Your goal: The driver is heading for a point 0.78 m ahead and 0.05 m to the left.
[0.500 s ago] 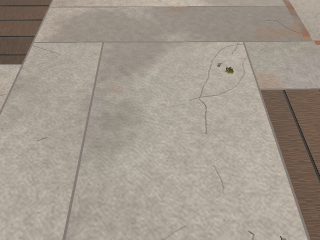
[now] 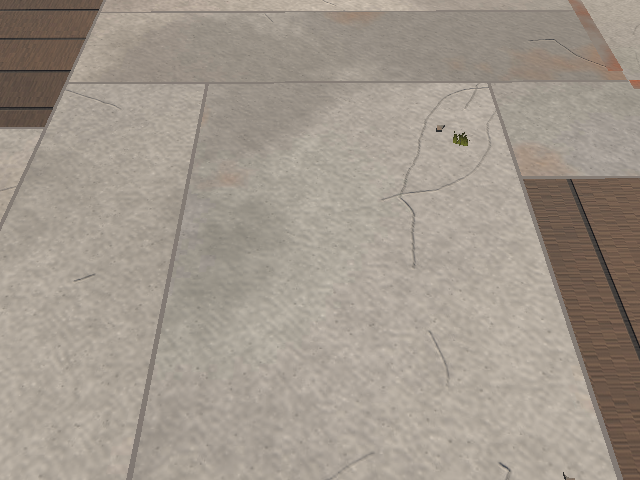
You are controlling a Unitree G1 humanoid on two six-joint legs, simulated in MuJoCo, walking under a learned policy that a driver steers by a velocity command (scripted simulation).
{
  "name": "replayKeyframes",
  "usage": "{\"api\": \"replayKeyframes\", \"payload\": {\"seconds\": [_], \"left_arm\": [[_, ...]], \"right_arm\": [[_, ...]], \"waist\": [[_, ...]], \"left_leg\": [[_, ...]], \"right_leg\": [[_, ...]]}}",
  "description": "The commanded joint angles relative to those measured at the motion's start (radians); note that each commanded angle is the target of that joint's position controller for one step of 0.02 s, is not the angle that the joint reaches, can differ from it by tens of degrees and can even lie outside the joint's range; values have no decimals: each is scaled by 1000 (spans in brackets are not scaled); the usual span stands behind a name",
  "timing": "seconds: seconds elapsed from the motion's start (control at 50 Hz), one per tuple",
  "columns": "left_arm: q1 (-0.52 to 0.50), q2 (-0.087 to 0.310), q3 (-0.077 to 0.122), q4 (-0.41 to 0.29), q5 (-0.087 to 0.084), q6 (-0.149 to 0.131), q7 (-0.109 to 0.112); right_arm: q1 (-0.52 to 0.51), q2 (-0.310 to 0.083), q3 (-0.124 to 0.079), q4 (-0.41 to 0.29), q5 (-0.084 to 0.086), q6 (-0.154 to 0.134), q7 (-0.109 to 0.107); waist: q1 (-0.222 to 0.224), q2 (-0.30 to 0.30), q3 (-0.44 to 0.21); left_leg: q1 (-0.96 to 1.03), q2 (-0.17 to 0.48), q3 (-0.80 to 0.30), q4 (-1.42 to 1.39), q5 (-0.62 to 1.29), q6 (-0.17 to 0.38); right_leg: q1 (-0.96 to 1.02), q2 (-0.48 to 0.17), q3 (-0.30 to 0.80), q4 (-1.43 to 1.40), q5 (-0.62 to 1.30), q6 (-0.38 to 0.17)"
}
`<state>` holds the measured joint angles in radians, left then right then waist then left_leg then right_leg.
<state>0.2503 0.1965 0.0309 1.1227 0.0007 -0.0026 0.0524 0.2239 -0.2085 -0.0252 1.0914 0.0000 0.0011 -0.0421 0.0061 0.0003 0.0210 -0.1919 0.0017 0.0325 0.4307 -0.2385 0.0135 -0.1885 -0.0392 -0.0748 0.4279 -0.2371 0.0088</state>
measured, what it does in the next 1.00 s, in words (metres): stands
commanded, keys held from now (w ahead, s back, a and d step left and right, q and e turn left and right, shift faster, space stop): no key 0.74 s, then w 0.26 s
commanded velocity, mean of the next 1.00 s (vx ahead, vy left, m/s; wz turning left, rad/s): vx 0.05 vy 0.00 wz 0.00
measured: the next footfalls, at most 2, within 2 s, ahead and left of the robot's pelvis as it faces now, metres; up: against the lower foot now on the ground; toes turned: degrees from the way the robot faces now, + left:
right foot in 1.08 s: +0.12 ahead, -0.16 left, +0.00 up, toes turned -3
left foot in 1.56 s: +0.50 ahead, +0.07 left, +0.00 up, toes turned +3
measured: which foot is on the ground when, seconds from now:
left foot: down 0.00-1.00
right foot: down 0.00-0.84, up 0.86-1.00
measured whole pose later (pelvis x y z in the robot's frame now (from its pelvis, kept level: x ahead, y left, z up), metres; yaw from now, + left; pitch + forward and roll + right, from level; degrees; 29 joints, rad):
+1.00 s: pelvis +0.04 -0.02 +0.00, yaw +0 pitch +2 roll +1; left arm 0.29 0.20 0.05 1.08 -0.03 -0.07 0.02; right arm 0.39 -0.23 -0.06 1.07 0.03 -0.05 -0.03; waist -0.02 0.02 -0.04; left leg -0.15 0.01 0.01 0.41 -0.30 0.02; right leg -0.40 -0.05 -0.04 0.84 -0.47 -0.08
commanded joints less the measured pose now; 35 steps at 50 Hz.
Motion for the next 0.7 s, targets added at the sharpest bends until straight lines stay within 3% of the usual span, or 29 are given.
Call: {"api": "replayKeyframes", "payload": {"seconds": [0.02, 0.7], "left_arm": [[57, 97, 15, -16, -1, -5, 3], [104, 75, 19, -9, -4, -3, 7]], "right_arm": [[40, -101, -16, -25, 1, -6, -3], [79, -81, -13, -39, 2, -6, -1]], "waist": [[-1, -3, 8], [0, -1, 26]], "left_leg": [[-21, 42, -41, -75, 143, 35], [-19, 39, -45, -71, 151, 42]], "right_leg": [[1, -26, 32, -65, 111, -27], [0, -24, 27, -56, 107, -16]]}}
Keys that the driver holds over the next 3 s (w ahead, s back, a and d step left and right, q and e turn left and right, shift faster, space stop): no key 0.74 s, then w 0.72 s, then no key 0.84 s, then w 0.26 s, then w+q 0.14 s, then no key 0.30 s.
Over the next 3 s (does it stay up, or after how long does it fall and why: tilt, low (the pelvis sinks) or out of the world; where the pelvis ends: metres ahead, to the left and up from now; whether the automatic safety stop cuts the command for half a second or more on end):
stays up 0.68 -0.07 -0.01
